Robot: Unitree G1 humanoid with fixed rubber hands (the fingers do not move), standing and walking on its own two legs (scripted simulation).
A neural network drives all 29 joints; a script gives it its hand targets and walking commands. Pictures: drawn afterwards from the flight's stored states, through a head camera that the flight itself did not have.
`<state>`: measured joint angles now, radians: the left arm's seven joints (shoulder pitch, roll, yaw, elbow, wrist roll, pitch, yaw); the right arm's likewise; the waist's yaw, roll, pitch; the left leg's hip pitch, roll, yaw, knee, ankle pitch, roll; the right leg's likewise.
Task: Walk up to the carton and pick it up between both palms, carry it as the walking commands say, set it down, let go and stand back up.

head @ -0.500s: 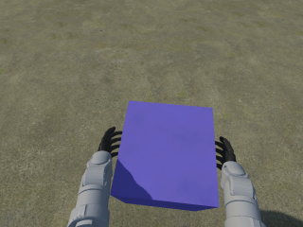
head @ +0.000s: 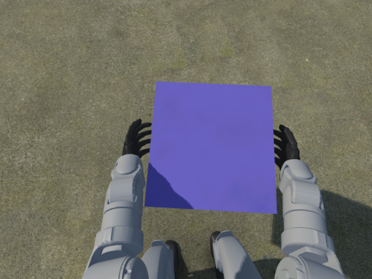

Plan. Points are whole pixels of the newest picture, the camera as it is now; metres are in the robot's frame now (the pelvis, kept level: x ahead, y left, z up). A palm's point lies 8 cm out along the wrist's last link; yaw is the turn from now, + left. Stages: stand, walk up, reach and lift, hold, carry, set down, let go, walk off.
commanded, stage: set down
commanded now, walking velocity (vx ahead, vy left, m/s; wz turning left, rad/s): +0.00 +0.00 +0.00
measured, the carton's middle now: (207, 154) +0.41 -0.07 -0.16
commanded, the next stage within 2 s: none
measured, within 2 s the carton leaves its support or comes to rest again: neither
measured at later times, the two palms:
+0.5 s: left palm (143, 152) +0.42 +0.09 -0.13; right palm (275, 157) +0.38 -0.24 -0.14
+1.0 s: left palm (152, 155) +0.44 +0.09 -0.23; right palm (265, 155) +0.41 -0.25 -0.23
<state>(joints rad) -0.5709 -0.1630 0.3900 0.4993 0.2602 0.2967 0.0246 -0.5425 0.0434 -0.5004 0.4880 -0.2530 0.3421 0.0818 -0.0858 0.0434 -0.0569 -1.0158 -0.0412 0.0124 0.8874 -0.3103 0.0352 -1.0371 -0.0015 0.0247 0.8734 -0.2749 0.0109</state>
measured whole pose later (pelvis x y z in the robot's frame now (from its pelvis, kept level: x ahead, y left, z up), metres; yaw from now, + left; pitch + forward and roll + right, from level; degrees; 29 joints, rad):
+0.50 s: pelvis -0.01 -0.03 -0.08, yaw +1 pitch +36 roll +1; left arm -0.73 -0.09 0.43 0.57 0.23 0.31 0.00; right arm -0.65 0.02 -0.44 0.50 -0.16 0.38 -0.02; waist -0.07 0.06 -0.18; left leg -1.45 -0.03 -0.02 1.26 -0.43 0.00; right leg -1.47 0.01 -0.02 1.25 -0.40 -0.03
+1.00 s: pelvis -0.03 +0.00 -0.15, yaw +1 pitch +43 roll +0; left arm -0.90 -0.06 0.38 0.59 0.15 0.32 0.11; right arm -0.88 -0.14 -0.41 0.63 -0.09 0.35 0.00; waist -0.09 0.07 -0.15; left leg -1.81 -0.05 0.01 1.54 -0.49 0.02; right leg -1.82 0.00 0.01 1.52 -0.45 0.01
